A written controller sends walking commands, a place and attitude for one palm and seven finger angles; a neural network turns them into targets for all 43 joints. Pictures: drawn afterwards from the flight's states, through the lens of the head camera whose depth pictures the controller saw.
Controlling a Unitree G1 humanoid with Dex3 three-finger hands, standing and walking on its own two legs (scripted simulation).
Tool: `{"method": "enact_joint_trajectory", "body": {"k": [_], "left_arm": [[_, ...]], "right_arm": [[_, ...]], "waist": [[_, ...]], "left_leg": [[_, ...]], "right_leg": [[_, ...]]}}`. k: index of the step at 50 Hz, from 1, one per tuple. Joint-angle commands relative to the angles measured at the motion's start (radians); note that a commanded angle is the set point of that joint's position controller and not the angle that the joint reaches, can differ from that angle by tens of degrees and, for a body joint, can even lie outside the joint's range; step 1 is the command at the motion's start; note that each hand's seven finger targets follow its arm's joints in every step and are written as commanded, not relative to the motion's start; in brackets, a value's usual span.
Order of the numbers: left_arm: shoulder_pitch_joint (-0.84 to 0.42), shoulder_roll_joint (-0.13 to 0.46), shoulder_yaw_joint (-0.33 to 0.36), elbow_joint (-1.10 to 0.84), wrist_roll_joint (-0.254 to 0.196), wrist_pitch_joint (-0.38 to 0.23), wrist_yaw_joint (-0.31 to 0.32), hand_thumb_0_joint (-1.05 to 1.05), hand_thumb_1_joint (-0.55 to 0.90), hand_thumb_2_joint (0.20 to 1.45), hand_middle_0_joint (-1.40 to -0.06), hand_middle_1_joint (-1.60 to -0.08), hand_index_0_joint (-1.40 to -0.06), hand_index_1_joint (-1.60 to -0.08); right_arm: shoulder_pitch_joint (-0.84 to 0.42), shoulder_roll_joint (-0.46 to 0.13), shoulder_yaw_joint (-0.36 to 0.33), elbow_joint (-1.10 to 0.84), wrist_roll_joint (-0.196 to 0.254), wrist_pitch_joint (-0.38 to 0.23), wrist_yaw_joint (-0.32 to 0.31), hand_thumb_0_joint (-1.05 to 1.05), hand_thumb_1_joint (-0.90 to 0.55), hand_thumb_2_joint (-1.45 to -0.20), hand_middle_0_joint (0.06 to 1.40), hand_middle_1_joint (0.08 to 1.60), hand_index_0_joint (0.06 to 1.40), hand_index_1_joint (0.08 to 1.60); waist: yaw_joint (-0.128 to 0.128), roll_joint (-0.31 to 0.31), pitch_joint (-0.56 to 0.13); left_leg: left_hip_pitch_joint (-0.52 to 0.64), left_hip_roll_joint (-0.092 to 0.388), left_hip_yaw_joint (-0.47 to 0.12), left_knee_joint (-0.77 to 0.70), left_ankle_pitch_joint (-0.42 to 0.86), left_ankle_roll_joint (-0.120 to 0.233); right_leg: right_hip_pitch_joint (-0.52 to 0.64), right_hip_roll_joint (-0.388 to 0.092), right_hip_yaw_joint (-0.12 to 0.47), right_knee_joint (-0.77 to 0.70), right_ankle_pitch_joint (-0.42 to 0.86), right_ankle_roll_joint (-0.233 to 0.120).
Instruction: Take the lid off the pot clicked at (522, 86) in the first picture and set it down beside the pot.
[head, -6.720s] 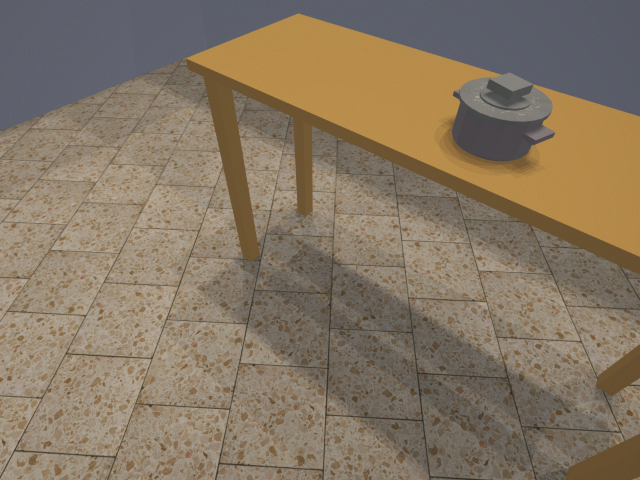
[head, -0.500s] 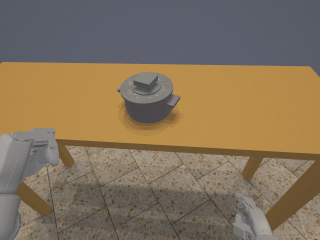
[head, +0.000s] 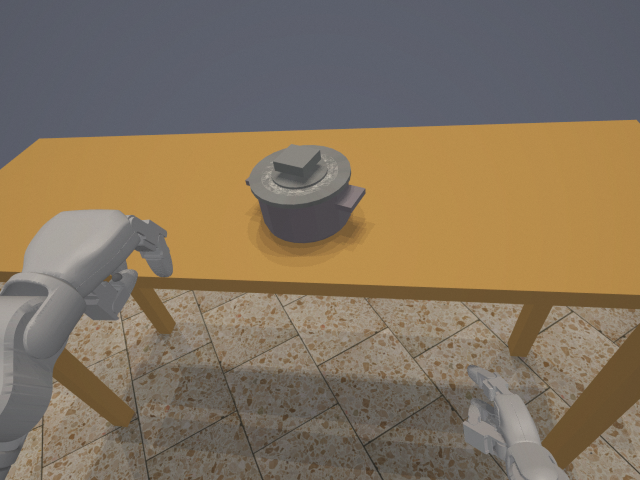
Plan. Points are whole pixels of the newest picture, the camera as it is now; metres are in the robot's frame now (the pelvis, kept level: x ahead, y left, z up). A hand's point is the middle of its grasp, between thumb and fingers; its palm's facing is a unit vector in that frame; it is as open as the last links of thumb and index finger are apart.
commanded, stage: reach forward and open the fingers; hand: left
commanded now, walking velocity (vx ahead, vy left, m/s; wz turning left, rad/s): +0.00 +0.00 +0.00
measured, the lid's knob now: (297, 160) +0.53 +0.12 +0.15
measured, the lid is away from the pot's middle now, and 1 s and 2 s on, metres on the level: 0.00 0.00 0.00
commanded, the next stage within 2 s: move the open hand above the knob in 0.46 s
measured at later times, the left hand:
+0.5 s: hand (151, 229) +0.29 +0.22 +0.22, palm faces -0.01 +0.01 -1.00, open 9.9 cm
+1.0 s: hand (197, 195) +0.35 +0.19 +0.22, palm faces -0.07 -0.01 -1.00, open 10.0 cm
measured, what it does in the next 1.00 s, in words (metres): stands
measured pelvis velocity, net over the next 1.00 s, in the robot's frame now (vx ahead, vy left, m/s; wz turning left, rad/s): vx -0.01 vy -0.01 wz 0.00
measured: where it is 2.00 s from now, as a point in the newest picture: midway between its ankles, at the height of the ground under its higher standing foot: outside the picture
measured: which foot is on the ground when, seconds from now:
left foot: down 0.00-1.00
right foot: down 0.00-1.00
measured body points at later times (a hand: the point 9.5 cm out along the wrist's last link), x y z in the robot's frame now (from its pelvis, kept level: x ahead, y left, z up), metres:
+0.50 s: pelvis -0.02 -0.01 +0.00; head -0.03 -0.07 +0.44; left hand +0.29 +0.22 +0.27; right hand +0.20 -0.23 -0.09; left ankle +0.00 +0.12 -0.74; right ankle +0.05 -0.12 -0.74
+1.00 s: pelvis -0.01 -0.01 +0.00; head -0.02 -0.07 +0.44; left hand +0.35 +0.19 +0.27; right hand +0.21 -0.23 -0.10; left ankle +0.00 +0.12 -0.74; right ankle +0.05 -0.12 -0.74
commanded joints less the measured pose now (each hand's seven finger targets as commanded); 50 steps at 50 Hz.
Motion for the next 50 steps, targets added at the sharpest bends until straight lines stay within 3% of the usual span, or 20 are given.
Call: {"method": "enact_joint_trajectory", "body": {"k": [1, 4, 6, 8, 14, 15, 19, 20, 27, 30, 33, 34, 35, 39, 40, 43, 44, 48, 49, 50], "left_arm": [[-0.323, 0.266, 0.178, -0.118, 0.0, -0.004, -0.009, 0.0, -0.181, 1.593, -0.992, -0.329, -0.992, -0.329], [-0.317, 0.243, 0.16, -0.079, 0.001, 0.005, -0.025, 0.0, -0.279, 1.656, -0.955, -0.223, -0.955, -0.223], [-0.402, 0.304, 0.193, -0.051, 0.004, -0.007, -0.034, 0.0, -0.344, 1.698, -0.93, -0.152, -0.93, -0.152], [-0.459, 0.291, 0.168, -0.023, 0.01, -0.006, -0.041, 0.0, -0.407, 1.74, -0.905, -0.081, -0.905, -0.081], [-0.491, 0.26, 0.136, 0.023, 0.009, -0.002, -0.047, 0.0, -0.4, 1.74, -0.892, -0.081, -0.892, -0.081], [-0.554, 0.302, 0.157, 0.027, 0.014, -0.01, -0.049, 0.0, -0.399, 1.74, -0.89, -0.081, -0.89, -0.081], [-0.582, 0.277, 0.134, 0.081, 0.016, 0.003, -0.047, 0.0, -0.395, 1.737, -0.885, -0.081, -0.885, -0.081], [-0.635, 0.3, 0.141, 0.077, 0.022, -0.003, -0.05, 0.0, -0.394, 1.733, -0.884, -0.081, -0.884, -0.081], [-0.734, 0.276, 0.091, 0.132, 0.032, 0.012, -0.067, 0.0, -0.391, 1.714, -0.88, -0.081, -0.88, -0.081], [-0.757, 0.285, 0.097, 0.158, 0.039, 0.021, -0.072, 0.0, -0.391, 1.713, -0.88, -0.081, -0.88, -0.081], [-0.796, 0.271, 0.068, 0.218, 0.048, 0.03, -0.083, 0.0, -0.391, 1.713, -0.88, -0.081, -0.88, -0.081], [-0.78, 0.223, 0.037, 0.217, 0.037, 0.036, -0.081, 0.0, -0.391, 1.713, -0.88, -0.081, -0.88, -0.081], [-0.852, 0.239, 0.033, 0.201, 0.042, 0.032, -0.085, 0.0, -0.391, 1.713, -0.88, -0.081, -0.88, -0.081], [-0.868, 0.267, 0.058, 0.207, 0.047, 0.045, -0.084, 0.0, -0.391, 1.713, -0.88, -0.081, -0.88, -0.081], [-0.926, 0.268, 0.043, 0.23, 0.059, 0.048, -0.091, 0.0, -0.391, 1.713, -0.88, -0.081, -0.88, -0.081], [-0.971, 0.201, -0.032, 0.322, 0.066, 0.06, -0.1, 0.0, -0.391, 1.713, -0.88, -0.081, -0.88, -0.081], [-0.955, 0.171, -0.049, 0.303, 0.054, 0.06, -0.096, 0.0, -0.391, 1.713, -0.88, -0.081, -0.88, -0.081], [-1.065, 0.228, -0.027, 0.301, 0.084, 0.068, -0.096, 0.0, -0.391, 1.713, -0.88, -0.081, -0.88, -0.081], [-1.055, 0.209, -0.033, 0.302, 0.075, 0.073, -0.09, 0.0, -0.391, 1.713, -0.88, -0.081, -0.88, -0.081], [-1.103, 0.207, -0.045, 0.302, 0.087, 0.075, -0.094, 0.0, -0.391, 1.713, -0.88, -0.081, -0.88, -0.081]], "right_arm": [[-0.169, -0.105, -0.037, -0.181, 0.006, -0.059, -0.002, 0.0, -0.9, -0.9, 0.2, 0.3, 0.2, 0.3], [-0.175, -0.104, -0.04, -0.194, 0.014, -0.075, 0.001, 0.0, -0.9, -0.9, 0.2, 0.3, 0.2, 0.3], [-0.152, -0.111, -0.039, -0.18, 0.008, -0.069, -0.006, 0.0, -0.9, -0.9, 0.2, 0.3, 0.2, 0.3], [-0.154, -0.109, -0.038, -0.178, 0.011, -0.072, -0.011, 0.0, -0.9, -0.9, 0.2, 0.3, 0.2, 0.3], [-0.161, -0.11, -0.045, -0.194, 0.024, -0.086, -0.006, 0.0, -0.9, -0.9, 0.2, 0.3, 0.2, 0.3], [-0.136, -0.114, -0.043, -0.182, 0.017, -0.081, -0.008, 0.0, -0.9, -0.9, 0.2, 0.3, 0.2, 0.3], [-0.155, -0.113, -0.046, -0.189, 0.027, -0.084, -0.008, 0.0, -0.9, -0.9, 0.2, 0.3, 0.2, 0.3], [-0.132, -0.115, -0.043, -0.183, 0.022, -0.079, -0.009, 0.0, -0.9, -0.9, 0.2, 0.3, 0.2, 0.3], [-0.145, -0.115, -0.042, -0.186, 0.027, -0.069, -0.009, 0.0, -0.9, -0.9, 0.2, 0.3, 0.2, 0.3], [-0.137, -0.115, -0.039, -0.184, 0.028, -0.066, -0.006, 0.0, -0.9, -0.9, 0.2, 0.3, 0.2, 0.3], [-0.138, -0.118, -0.038, -0.177, 0.027, -0.056, -0.01, 0.0, -0.9, -0.9, 0.2, 0.3, 0.2, 0.3], [-0.155, -0.113, -0.04, -0.188, 0.038, -0.06, -0.005, 0.0, -0.9, -0.9, 0.2, 0.3, 0.2, 0.3], [-0.136, -0.112, -0.036, -0.182, 0.033, -0.056, -0.008, 0.0, -0.9, -0.9, 0.2, 0.3, 0.2, 0.3], [-0.154, -0.112, -0.04, -0.185, 0.032, -0.061, -0.006, 0.0, -0.9, -0.9, 0.2, 0.3, 0.2, 0.3], [-0.137, -0.109, -0.033, -0.173, 0.028, -0.053, -0.007, 0.0, -0.9, -0.9, 0.2, 0.3, 0.2, 0.3], [-0.137, -0.112, -0.036, -0.161, 0.035, -0.037, -0.01, 0.0, -0.9, -0.9, 0.2, 0.3, 0.2, 0.3], [-0.149, -0.109, -0.037, -0.176, 0.042, -0.045, -0.006, 0.0, -0.9, -0.9, 0.2, 0.3, 0.2, 0.3], [-0.14, -0.11, -0.035, -0.163, 0.031, -0.039, -0.009, 0.0, -0.9, -0.9, 0.2, 0.3, 0.2, 0.3], [-0.147, -0.109, -0.037, -0.168, 0.036, -0.043, -0.004, 0.0, -0.9, -0.9, 0.2, 0.3, 0.2, 0.3], [-0.127, -0.102, -0.032, -0.163, 0.031, -0.042, -0.004, 0.0, -0.9, -0.9, 0.2, 0.3, 0.2, 0.3]], "waist": [[-0.007, -0.065, -0.176], [-0.016, -0.056, -0.174], [-0.008, -0.092, -0.186], [-0.012, -0.079, -0.17], [-0.024, -0.055, -0.19], [-0.015, -0.087, -0.21], [-0.028, -0.062, -0.177], [-0.018, -0.102, -0.217], [-0.029, -0.1, -0.192], [-0.028, -0.11, -0.235], [-0.036, -0.129, -0.193], [-0.052, -0.111, -0.204], [-0.043, -0.136, -0.229], [-0.045, -0.089, -0.273], [-0.041, -0.122, -0.28], [-0.06, -0.132, -0.202], [-0.068, -0.112, -0.22], [-0.054, -0.112, -0.285], [-0.064, -0.081, -0.298], [-0.055, -0.109, -0.319]], "left_leg": [[-0.055, -0.009, 0.001, -0.082, 0.158, 0.023], [-0.046, -0.01, -0.001, -0.064, 0.141, 0.026], [-0.07, -0.014, 0.006, -0.079, 0.121, 0.026], [-0.073, -0.016, 0.01, -0.079, 0.106, 0.028], [-0.063, -0.015, 0.008, -0.068, 0.064, 0.027], [-0.085, -0.02, 0.012, -0.079, 0.065, 0.026], [-0.083, -0.015, 0.013, -0.067, 0.039, 0.027], [-0.096, -0.021, 0.017, -0.077, 0.053, 0.027], [-0.11, -0.023, 0.029, -0.068, 0.027, 0.029], [-0.112, -0.027, 0.031, -0.059, 0.048, 0.029], [-0.129, -0.025, 0.035, -0.058, 0.033, 0.032], [-0.102, -0.024, 0.031, -0.045, 0.034, 0.032], [-0.116, -0.029, 0.032, -0.057, 0.033, 0.032], [-0.087, -0.032, 0.026, -0.034, 0.081, 0.036], [-0.109, -0.035, 0.03, -0.05, 0.08, 0.033], [-0.118, -0.028, 0.035, -0.062, 0.029, 0.035], [-0.094, -0.031, 0.029, -0.045, 0.033, 0.037], [-0.096, -0.034, 0.027, -0.06, 0.076, 0.039], [-0.075, -0.035, 0.021, -0.044, 0.091, 0.037], [-0.085, -0.039, 0.023, -0.058, 0.11, 0.037]], "right_leg": [[0.131, 0.026, 0.0, -0.063, -0.002, -0.009], [0.105, 0.039, 0.011, -0.059, -0.017, -0.01], [0.129, 0.025, 0.005, -0.064, -0.042, -0.006], [0.108, 0.023, 0.007, -0.065, -0.06, -0.005], [0.093, 0.034, 0.021, -0.058, -0.099, -0.01], [0.127, 0.017, 0.018, -0.056, -0.104, -0.009], [0.085, 0.03, 0.027, -0.058, -0.122, -0.012], [0.129, 0.016, 0.022, -0.049, -0.114, -0.009], [0.101, 0.01, 0.029, -0.049, -0.124, -0.005], [0.136, 0.006, 0.035, -0.037, -0.098, -0.009], [0.105, 0.006, 0.033, -0.042, -0.102, -0.005], [0.087, 0.02, 0.034, -0.042, -0.101, -0.008], [0.123, 0.006, 0.031, -0.039, -0.104, -0.005], [0.138, 0.014, 0.042, -0.022, -0.033, -0.013], [0.166, 0.002, 0.038, -0.022, -0.035, -0.01], [0.095, 0.006, 0.026, -0.04, -0.09, -0.007], [0.087, 0.015, 0.03, -0.035, -0.086, -0.011], [0.152, 0.004, 0.033, -0.02, -0.029, -0.014], [0.141, 0.012, 0.033, -0.012, -0.012, -0.02], [0.176, 0.005, 0.029, -0.012, 0.01, -0.018]]}}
